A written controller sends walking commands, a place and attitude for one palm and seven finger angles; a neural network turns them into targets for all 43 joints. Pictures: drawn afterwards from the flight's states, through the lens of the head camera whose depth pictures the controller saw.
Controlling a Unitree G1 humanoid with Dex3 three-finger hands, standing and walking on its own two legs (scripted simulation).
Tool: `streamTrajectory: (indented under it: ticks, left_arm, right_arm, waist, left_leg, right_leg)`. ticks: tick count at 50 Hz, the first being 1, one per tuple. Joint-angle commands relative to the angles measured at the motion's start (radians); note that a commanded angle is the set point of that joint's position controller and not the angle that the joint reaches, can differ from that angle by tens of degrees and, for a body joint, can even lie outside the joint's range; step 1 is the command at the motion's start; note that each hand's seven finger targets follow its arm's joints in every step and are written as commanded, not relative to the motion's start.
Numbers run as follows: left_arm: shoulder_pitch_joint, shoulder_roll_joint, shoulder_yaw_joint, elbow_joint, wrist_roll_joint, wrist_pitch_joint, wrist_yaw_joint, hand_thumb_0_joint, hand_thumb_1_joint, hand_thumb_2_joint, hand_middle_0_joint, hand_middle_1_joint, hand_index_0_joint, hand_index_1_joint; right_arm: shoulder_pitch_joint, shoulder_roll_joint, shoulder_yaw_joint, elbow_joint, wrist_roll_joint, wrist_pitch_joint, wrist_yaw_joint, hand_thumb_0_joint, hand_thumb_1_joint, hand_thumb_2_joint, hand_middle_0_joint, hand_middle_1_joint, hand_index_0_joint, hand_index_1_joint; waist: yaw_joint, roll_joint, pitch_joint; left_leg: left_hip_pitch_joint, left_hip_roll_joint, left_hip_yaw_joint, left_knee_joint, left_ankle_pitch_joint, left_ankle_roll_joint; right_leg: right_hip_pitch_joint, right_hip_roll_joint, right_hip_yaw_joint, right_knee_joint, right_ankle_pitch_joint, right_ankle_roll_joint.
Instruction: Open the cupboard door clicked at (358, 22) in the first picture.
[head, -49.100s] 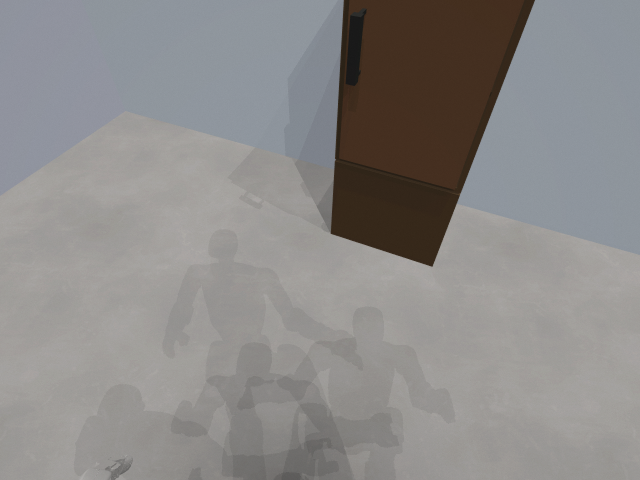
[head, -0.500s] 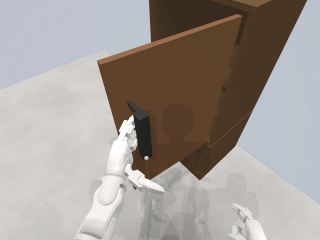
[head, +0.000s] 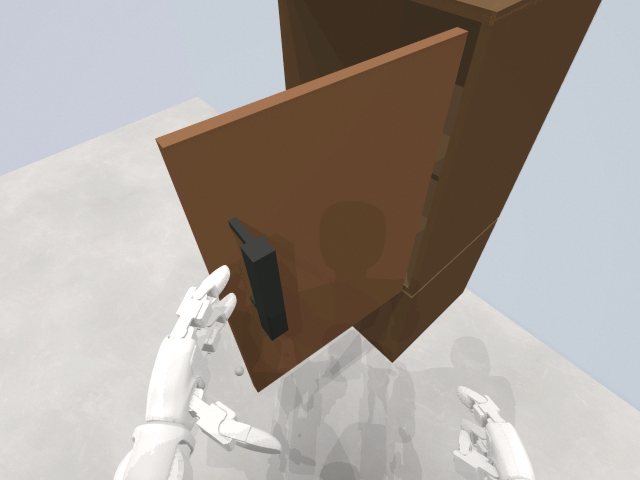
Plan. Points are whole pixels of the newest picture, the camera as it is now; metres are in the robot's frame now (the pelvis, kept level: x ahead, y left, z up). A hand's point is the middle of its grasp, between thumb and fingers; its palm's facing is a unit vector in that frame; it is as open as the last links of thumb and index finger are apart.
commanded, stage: slide the hand sideways off the handle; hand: left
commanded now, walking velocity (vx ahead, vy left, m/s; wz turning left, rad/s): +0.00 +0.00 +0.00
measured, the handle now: (257, 281) +0.33 +0.11 +0.08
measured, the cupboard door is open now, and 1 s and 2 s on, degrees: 84 84 84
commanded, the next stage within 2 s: draw the hand back to the body in 0.36 s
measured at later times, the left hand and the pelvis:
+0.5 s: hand (204, 415) +0.17 +0.14 +0.08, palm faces +0.00 -1.00 -0.04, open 16.3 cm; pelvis +0.00 -0.03 -0.01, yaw +1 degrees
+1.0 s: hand (131, 385) +0.18 +0.19 +0.12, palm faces +0.07 -0.99 -0.13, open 16.1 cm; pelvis +0.00 +0.00 +0.01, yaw +1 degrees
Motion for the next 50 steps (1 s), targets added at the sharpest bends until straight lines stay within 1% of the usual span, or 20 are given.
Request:
streamTrajectory:
  ticks: [1, 5, 7, 10, 16, 19, 20, 23, 25, 26, 28, 30, 31, 35, 39, 41, 43, 48, 49, 50]
  left_arm:
    - [-0.022, 0.056, 0.066, -0.244, -0.036, -0.095, -0.061, 0.0, -0.5, 0.3, -0.15, -0.3, -0.15, -0.3]
    - [0.07, 0.112, 0.158, -0.254, -0.077, -0.102, -0.111, 0.0, -0.5, 0.3, -0.15, -0.3, -0.15, -0.3]
    - [0.095, 0.139, 0.211, -0.259, -0.103, -0.113, -0.132, 0.0, -0.5, 0.3, -0.15, -0.3, -0.15, -0.3]
    - [0.086, 0.155, 0.244, -0.268, -0.135, -0.141, -0.164, 0.0, -0.5, 0.3, -0.15, -0.3, -0.15, -0.3]
    - [0.177, 0.174, 0.288, -0.253, -0.188, -0.192, -0.246, 0.0, -0.5, 0.3, -0.15, -0.3, -0.15, -0.3]
    - [0.132, 0.149, 0.25, -0.24, -0.201, -0.189, -0.271, 0.0, -0.5, 0.3, -0.15, -0.3, -0.15, -0.3]
    - [0.118, 0.17, 0.264, -0.231, -0.2, -0.187, -0.27, 0.0, -0.5, 0.3, -0.15, -0.3, -0.15, -0.3]
    - [0.109, 0.199, 0.309, -0.207, -0.204, -0.181, -0.264, 0.0, -0.5, 0.3, -0.15, -0.3, -0.15, -0.3]
    - [0.099, 0.236, 0.34, -0.252, -0.199, -0.181, -0.246, 0.0, -0.5, 0.3, -0.15, -0.3, -0.15, -0.3]
    - [0.085, 0.234, 0.344, -0.265, -0.2, -0.18, -0.239, 0.0, -0.5, 0.3, -0.15, -0.3, -0.15, -0.3]
    - [0.052, 0.248, 0.361, -0.287, -0.202, -0.175, -0.223, 0.0, -0.5, 0.3, -0.15, -0.3, -0.15, -0.3]
    - [0.05, 0.247, 0.361, -0.283, -0.208, -0.163, -0.218, 0.0, -0.5, 0.3, -0.15, -0.3, -0.15, -0.3]
    - [0.056, 0.219, 0.333, -0.274, -0.209, -0.154, -0.223, 0.0, -0.5, 0.3, -0.15, -0.3, -0.15, -0.3]
    - [0.072, 0.214, 0.326, -0.217, -0.227, -0.09, -0.251, 0.0, -0.5, 0.3, -0.15, -0.3, -0.15, -0.3]
    - [0.049, 0.241, 0.34, -0.283, -0.22, -0.031, -0.261, 0.0, -0.5, 0.3, -0.15, -0.3, -0.15, -0.3]
    - [0.046, 0.25, 0.354, -0.316, -0.217, -0.017, -0.25, 0.0, -0.5, 0.3, -0.15, -0.3, -0.15, -0.3]
    - [0.031, 0.269, 0.39, -0.339, -0.221, -0.014, -0.236, 0.0, -0.5, 0.3, -0.15, -0.3, -0.15, -0.3]
    - [0.013, 0.263, 0.396, -0.374, -0.23, -0.006, -0.237, 0.0, -0.325, 0.375, -0.156, -0.3, -0.156, -0.3]
    - [0.014, 0.402, 0.42, -0.418, -0.069, 0.004, -0.098, 0.0, -0.29, 0.39, -0.158, -0.3, -0.158, -0.3]
    - [0.06, 0.334, 0.391, -0.396, -0.05, 0.023, -0.036, 0.0, -0.255, 0.405, -0.159, -0.3, -0.159, -0.3]
  right_arm:
    - [-0.065, -0.108, -0.05, -0.159, 0.008, -0.078, -0.02, 0.0, -0.9, -0.9, 0.2, 0.3, 0.2, 0.3]
    - [-0.059, -0.111, -0.055, -0.163, 0.013, -0.088, -0.032, 0.0, -0.9, -0.9, 0.2, 0.3, 0.2, 0.3]
    - [-0.063, -0.11, -0.055, -0.162, 0.016, -0.094, -0.037, 0.0, -0.9, -0.9, 0.2, 0.3, 0.2, 0.3]
    - [-0.06, -0.113, -0.057, -0.154, 0.019, -0.109, -0.044, 0.0, -0.9, -0.9, 0.2, 0.3, 0.2, 0.3]
    - [-0.058, -0.119, -0.067, -0.141, 0.027, -0.139, -0.047, 0.0, -0.9, -0.9, 0.2, 0.3, 0.2, 0.3]
    - [-0.062, -0.128, -0.066, -0.144, 0.031, -0.151, -0.051, 0.0, -0.9, -0.9, 0.2, 0.3, 0.2, 0.3]
    - [-0.066, -0.132, -0.069, -0.141, 0.032, -0.155, -0.054, 0.0, -0.9, -0.9, 0.2, 0.3, 0.2, 0.3]
    - [-0.066, -0.132, -0.072, -0.139, 0.031, -0.158, -0.062, 0.0, -0.9, -0.9, 0.2, 0.3, 0.2, 0.3]
    - [-0.077, -0.128, -0.072, -0.144, 0.032, -0.161, -0.064, 0.0, -0.9, -0.9, 0.2, 0.3, 0.2, 0.3]
    - [-0.079, -0.122, -0.07, -0.146, 0.035, -0.163, -0.066, 0.0, -0.9, -0.9, 0.2, 0.3, 0.2, 0.3]
    - [-0.085, -0.119, -0.065, -0.14, 0.039, -0.17, -0.071, 0.0, -0.9, -0.9, 0.2, 0.3, 0.2, 0.3]
    - [-0.09, -0.119, -0.062, -0.138, 0.043, -0.178, -0.073, 0.0, -0.9, -0.9, 0.2, 0.3, 0.2, 0.3]
    - [-0.096, -0.118, -0.058, -0.137, 0.046, -0.185, -0.074, 0.0, -0.9, -0.9, 0.2, 0.3, 0.2, 0.3]
    - [-0.102, -0.128, -0.051, -0.126, 0.052, -0.198, -0.081, 0.0, -0.9, -0.9, 0.2, 0.3, 0.2, 0.3]
    - [-0.1, -0.132, -0.047, -0.128, 0.052, -0.211, -0.086, 0.0, -0.9, -0.9, 0.2, 0.3, 0.2, 0.3]
    - [-0.106, -0.127, -0.043, -0.123, 0.052, -0.219, -0.085, 0.0, -0.9, -0.9, 0.2, 0.3, 0.2, 0.3]
    - [-0.098, -0.125, -0.042, -0.115, 0.051, -0.222, -0.086, 0.0, -0.9, -0.9, 0.2, 0.3, 0.2, 0.3]
    - [-0.097, -0.128, -0.037, -0.099, 0.052, -0.236, -0.084, 0.0, -0.9, -0.9, 0.2, 0.3, 0.2, 0.3]
    - [-0.107, -0.125, -0.043, -0.081, 0.029, -0.213, -0.099, 0.0, -0.9, -0.9, 0.2, 0.3, 0.2, 0.3]
    - [-0.101, -0.111, -0.04, -0.075, 0.022, -0.204, -0.102, 0.0, -0.9, -0.9, 0.2, 0.3, 0.2, 0.3]
  waist:
    - [-0.025, -0.081, -0.149]
    - [-0.009, -0.093, -0.166]
    - [-0.003, -0.076, -0.16]
    - [-0.019, -0.078, -0.158]
    - [-0.015, -0.05, -0.183]
    - [-0.033, -0.058, -0.131]
    - [-0.037, -0.088, -0.12]
    - [-0.025, -0.114, -0.127]
    - [-0.005, -0.065, -0.159]
    - [-0.006, -0.062, -0.162]
    - [0.0, -0.006, -0.158]
    - [0.001, -0.026, -0.143]
    - [-0.002, -0.006, -0.123]
    - [-0.002, -0.056, -0.068]
    - [0.011, -0.029, -0.087]
    - [0.018, 0.008, -0.086]
    - [0.021, 0.004, -0.091]
    - [0.019, 0.018, -0.09]
    - [0.041, 0.021, -0.067]
    - [0.025, 0.004, -0.011]
  left_leg:
    - [0.052, 0.033, -0.065, -0.092, 0.238, -0.03]
    - [0.005, 0.019, -0.052, -0.066, 0.232, -0.024]
    - [-0.02, 0.015, -0.049, -0.055, 0.221, -0.026]
    - [-0.049, 0.011, -0.051, -0.023, 0.208, -0.027]
    - [-0.076, 0.007, -0.057, 0.011, 0.215, -0.03]
    - [-0.088, 0.008, -0.06, 0.016, 0.173, -0.027]
    - [-0.099, 0.011, -0.063, 0.024, 0.159, -0.025]
    - [-0.12, 0.011, -0.059, 0.036, 0.113, -0.027]
    - [-0.1, 0.01, -0.058, 0.028, 0.117, -0.026]
    - [-0.086, 0.011, -0.056, 0.019, 0.118, -0.025]
    - [-0.06, 0.012, -0.058, 0.0, 0.112, -0.026]
    - [-0.04, 0.017, -0.064, -0.018, 0.114, -0.024]
    - [-0.027, 0.017, -0.063, -0.031, 0.114, -0.023]
    - [-0.015, 0.025, -0.074, -0.069, 0.1, -0.021]
    - [0.044, 0.03, -0.08, -0.117, 0.136, -0.018]
    - [0.071, 0.031, -0.081, -0.135, 0.158, -0.02]
    - [0.092, 0.033, -0.087, -0.154, 0.168, -0.026]
    - [0.143, 0.037, -0.097, -0.183, 0.218, -0.042]
    - [0.153, 0.05, -0.096, -0.226, 0.191, -0.025]
    - [0.153, 0.046, -0.09, -0.242, 0.161, -0.027]
  right_leg:
    - [0.065, -0.015, 0.038, -0.089, 0.287, 0.013]
    - [0.11, -0.025, 0.072, -0.095, 0.336, 0.021]
    - [0.12, -0.033, 0.09, -0.094, 0.356, 0.029]
    - [0.124, -0.047, 0.132, -0.106, 0.378, 0.043]
    - [0.135, -0.064, 0.158, -0.092, 0.432, 0.058]
    - [0.076, -0.063, 0.153, -0.111, 0.333, 0.061]
    - [0.069, -0.065, 0.164, -0.12, 0.296, 0.063]
    - [0.067, -0.081, 0.196, -0.147, 0.199, 0.069]
    - [0.09, -0.08, 0.202, -0.15, 0.164, 0.058]
    - [0.095, -0.08, 0.197, -0.156, 0.157, 0.057]
    - [0.088, -0.073, 0.185, -0.167, 0.109, 0.045]
    - [0.08, -0.062, 0.165, -0.177, 0.085, 0.04]
    - [0.069, -0.058, 0.153, -0.181, 0.086, 0.038]
    - [0.066, -0.05, 0.13, -0.209, 0.054, 0.039]
    - [0.087, -0.035, 0.08, -0.195, 0.102, 0.03]
    - [0.1, -0.029, 0.062, -0.19, 0.131, 0.024]
    - [0.105, -0.019, 0.04, -0.186, 0.142, 0.02]
    - [0.118, -0.008, 0.012, -0.183, 0.199, 0.017]
    - [0.169, -0.033, 0.079, -0.25, 0.174, 0.005]
    - [0.158, -0.039, 0.081, -0.289, 0.137, 0.007]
